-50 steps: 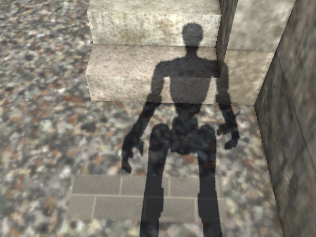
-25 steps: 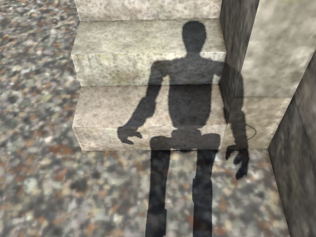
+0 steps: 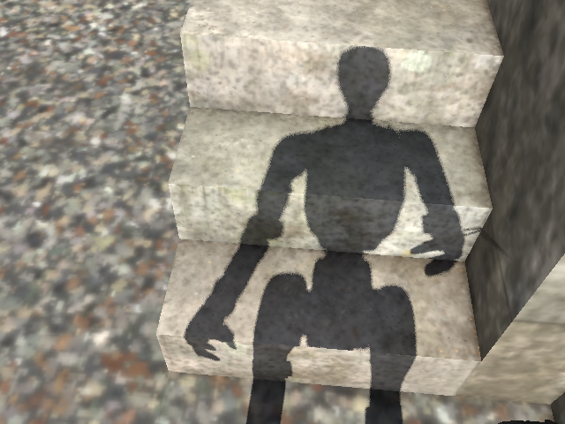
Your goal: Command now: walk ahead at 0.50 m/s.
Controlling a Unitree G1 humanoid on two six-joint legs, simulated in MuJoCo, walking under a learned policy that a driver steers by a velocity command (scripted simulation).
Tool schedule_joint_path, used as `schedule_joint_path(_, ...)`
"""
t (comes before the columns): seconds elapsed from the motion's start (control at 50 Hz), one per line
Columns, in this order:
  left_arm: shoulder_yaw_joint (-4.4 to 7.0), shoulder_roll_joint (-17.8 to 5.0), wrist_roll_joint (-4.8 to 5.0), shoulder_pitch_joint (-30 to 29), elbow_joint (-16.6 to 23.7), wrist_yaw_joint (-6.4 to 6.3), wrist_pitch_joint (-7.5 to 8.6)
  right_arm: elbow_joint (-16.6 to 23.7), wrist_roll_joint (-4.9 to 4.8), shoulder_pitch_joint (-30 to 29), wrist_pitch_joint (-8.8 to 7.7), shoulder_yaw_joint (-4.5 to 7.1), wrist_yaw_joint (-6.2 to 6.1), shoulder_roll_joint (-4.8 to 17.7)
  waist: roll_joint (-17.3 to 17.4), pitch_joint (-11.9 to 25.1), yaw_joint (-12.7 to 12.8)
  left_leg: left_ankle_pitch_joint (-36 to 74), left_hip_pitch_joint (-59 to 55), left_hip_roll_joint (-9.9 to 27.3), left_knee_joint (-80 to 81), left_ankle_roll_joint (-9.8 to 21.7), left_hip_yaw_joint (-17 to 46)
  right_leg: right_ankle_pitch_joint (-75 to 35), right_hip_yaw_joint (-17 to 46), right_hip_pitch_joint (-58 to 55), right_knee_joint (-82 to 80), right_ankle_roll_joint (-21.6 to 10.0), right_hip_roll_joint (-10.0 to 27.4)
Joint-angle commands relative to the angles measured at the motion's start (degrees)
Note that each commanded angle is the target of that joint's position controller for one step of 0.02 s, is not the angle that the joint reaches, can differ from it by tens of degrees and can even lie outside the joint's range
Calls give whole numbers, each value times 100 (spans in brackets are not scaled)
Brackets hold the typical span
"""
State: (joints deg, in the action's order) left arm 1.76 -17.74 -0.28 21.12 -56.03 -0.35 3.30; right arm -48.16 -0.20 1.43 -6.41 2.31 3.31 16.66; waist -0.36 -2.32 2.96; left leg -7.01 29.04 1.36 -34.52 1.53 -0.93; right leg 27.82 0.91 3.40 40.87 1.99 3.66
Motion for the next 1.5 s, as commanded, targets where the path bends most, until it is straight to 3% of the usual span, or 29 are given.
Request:
schedule_joint_path(0.02,19,-580,182,380,440,41,346,-299,-10,2023,-46,322,-10,1246,1611,1766,-829,-1606,-4544,1819,1947,1283,3823,295,479,3982,3848,-315,-315)
schedule_joint_path(0.06,86,-792,124,-467,653,-33,379,-72,36,1026,-70,176,-58,870,568,858,-577,-40,-2985,1507,1939,1024,2392,-790,248,3804,3331,-427,275)
schedule_joint_path(0.14,102,-498,-71,-60,517,-57,75,-152,85,599,-113,107,-116,668,621,626,-12,1409,-1619,1070,2395,1166,1208,-1204,194,2584,2511,-225,498)
schedule_joint_path(0.4,-74,-141,94,-1672,880,-46,165,-452,-12,1413,221,130,-222,831,521,-109,-659,1212,-2540,983,2419,1177,587,-2015,-388,2594,-241,-184,10)
schedule_joint_path(0.48,54,-445,-52,-716,730,-62,354,-279,-83,968,400,166,-342,1025,466,580,103,4394,-3195,825,672,899,490,-2028,-621,1384,-1511,-635,-398)
schedule_joint_path(0.5,153,-635,-85,121,509,-95,361,-215,-72,871,368,122,-332,924,322,988,485,3965,-2652,474,-511,643,293,-2534,-277,185,-1942,-777,-161)
schedule_joint_path(0.52,267,-1245,-154,802,371,-128,328,-12,122,915,261,-67,-276,322,-1077,1436,429,933,-1057,-66,-2519,348,113,-3901,1516,-1284,-1915,-1173,1211)
schedule_joint_path(0.54,378,-1451,-239,1114,242,-54,317,-158,-70,1679,71,-117,-227,173,-1904,1757,191,-2715,732,-1048,-3914,202,825,-3672,3511,-2348,-2305,-2172,2068)
schedule_joint_path(0.56,300,-980,-172,653,373,-19,313,-208,-281,1322,8,-7,-175,781,-777,1046,261,-2701,1594,-616,-4573,302,1211,-2195,3097,-1894,-2532,-2142,2027)
schedule_joint_path(0.58,188,-500,-159,457,387,4,235,-144,-415,983,39,-2,-126,754,-750,516,251,-2334,2231,-447,-5374,305,859,-1799,2539,-1639,-2646,-2041,1823)
schedule_joint_path(0.64,-59,72,-166,-85,397,61,112,-130,-210,911,307,-71,-121,238,-262,-155,-241,-1413,2129,-22,-5929,32,581,-1583,1270,185,-3049,-1603,1223)
schedule_joint_path(0.82,-85,36,20,1684,-464,-122,-22,935,-185,-134,349,-517,-483,-972,-576,-876,99,-2457,6650,155,-9902,-313,815,-1073,1118,-756,-3140,-1517,1804)
schedule_joint_path(0.9,-138,118,136,1293,-230,-262,-94,2191,-56,-1337,95,-893,-242,-1070,-224,-661,-34,-1365,5652,676,-7419,-253,-167,-881,272,787,-3980,-1196,1248)
schedule_joint_path(0.94,-30,-180,353,1355,-283,-262,-110,2313,68,-1198,113,-1014,-183,-1234,-497,193,-259,-751,1655,594,-5627,37,-880,-2327,-227,2110,-5206,-1375,1184)
schedule_joint_path(0.96,-30,-353,428,1146,-289,-211,-39,2200,40,-678,36,-882,-165,-1037,-787,800,-596,-907,316,167,-5141,143,-1160,-5830,-596,1613,-4498,-1300,1017)
schedule_joint_path(0.98,-3,-655,191,938,-271,-125,3,1947,31,360,33,-596,-229,-527,-1415,1640,-1155,-1372,-593,-372,-5357,368,-1322,-11092,-788,739,-3285,-1216,1123)
schedule_joint_path(1.0,116,-1188,93,963,-401,-70,-2,1828,-38,1044,41,-414,-242,-86,-2138,2050,-1737,-1572,-786,-493,-4198,513,-925,-12913,-597,-358,-2236,-1051,1208)
schedule_joint_path(1.02,146,-1097,84,897,-426,-64,-9,1641,53,1450,69,-199,-226,428,-2144,2162,-1933,-1490,-983,-485,-2765,691,-63,-12651,-321,-900,-1081,-890,1085)
schedule_joint_path(1.04,94,-535,-15,863,-166,-40,104,1029,214,2513,183,126,-264,1343,195,2531,-1887,764,-2708,788,-1249,1234,2835,-9099,91,794,834,-635,548)
schedule_joint_path(1.06,-11,332,-1,994,-278,213,301,237,208,3666,408,241,-434,1800,2811,3393,-1617,956,-3651,1925,1572,1638,5964,-1593,730,2088,3732,-511,-1116)
schedule_joint_path(1.08,54,571,127,1010,-426,419,378,212,186,3355,379,86,-426,1188,1383,3175,-1312,-1044,-3057,2181,1756,1346,6517,-993,1965,2905,6156,-560,-1162)
schedule_joint_path(1.12,-110,882,179,-1251,785,409,224,-496,-138,2479,396,-254,-177,-321,438,455,-948,-3567,-1169,1503,1168,759,4119,-770,755,5150,7465,-968,-572)
schedule_joint_path(1.18,-354,1156,306,-652,1243,365,63,-1090,163,1541,320,-543,-39,-1472,651,-217,15,-2621,-137,1048,1248,308,2046,-1296,1001,5880,9074,-1360,-599)
schedule_joint_path(1.26,-686,1469,318,-997,1444,274,1,-1315,557,1624,255,-687,-52,-1138,372,-348,223,-1170,54,1115,1633,210,654,-2405,731,7477,10390,-1161,-983)
schedule_joint_path(1.34,-817,1251,275,-2235,1998,158,-4,-1353,239,1671,239,-769,-51,-702,268,-585,95,-490,551,635,2092,-244,-500,-3061,-26,7474,8500,-822,-852)
schedule_joint_path(1.4,-1011,1506,248,-3193,2214,115,-58,-1806,174,3218,259,-721,-379,-483,667,98,-543,1236,-642,902,2729,403,-8,-2693,-1384,6726,7357,-620,-417)
schedule_joint_path(1.42,-930,1449,218,-2719,1915,133,-54,-1855,117,3188,279,-690,-453,-457,653,544,-380,2206,-1569,1011,2542,449,-141,-2537,-1307,6429,7020,-634,-252)
schedule_joint_path(1.48,-692,960,189,-2462,1638,179,-40,-1747,63,3017,320,-560,-678,127,1367,1834,187,11400,-2734,1263,1474,418,-661,-1186,-1816,3233,4488,-1060,-970)
schedule_joint_path(1.5,-663,719,191,-1678,1378,232,-26,-1622,-8,2752,241,-439,-683,712,1820,1701,541,11733,-3642,1783,1084,688,-259,-970,-1276,3040,2807,-1076,-818)
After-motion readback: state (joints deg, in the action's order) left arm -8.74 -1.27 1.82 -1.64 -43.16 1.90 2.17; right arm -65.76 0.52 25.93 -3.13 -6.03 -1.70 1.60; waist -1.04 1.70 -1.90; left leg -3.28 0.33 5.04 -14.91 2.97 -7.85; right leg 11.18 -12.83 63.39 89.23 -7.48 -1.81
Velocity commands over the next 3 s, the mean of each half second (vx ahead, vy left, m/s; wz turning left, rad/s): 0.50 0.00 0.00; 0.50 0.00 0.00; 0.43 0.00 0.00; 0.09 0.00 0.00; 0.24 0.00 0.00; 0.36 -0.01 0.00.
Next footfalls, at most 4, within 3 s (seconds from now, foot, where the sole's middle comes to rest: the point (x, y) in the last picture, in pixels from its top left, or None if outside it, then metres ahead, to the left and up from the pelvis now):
0.50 right None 0.35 -0.08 -0.75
1.02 left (203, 289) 0.68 0.23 -0.56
1.52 right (279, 155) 0.91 0.08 -0.36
1.90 left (200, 144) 0.93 0.25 -0.36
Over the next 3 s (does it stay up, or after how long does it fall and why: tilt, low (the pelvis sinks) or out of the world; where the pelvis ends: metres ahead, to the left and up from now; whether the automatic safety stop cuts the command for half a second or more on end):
stays up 1.17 0.22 0.53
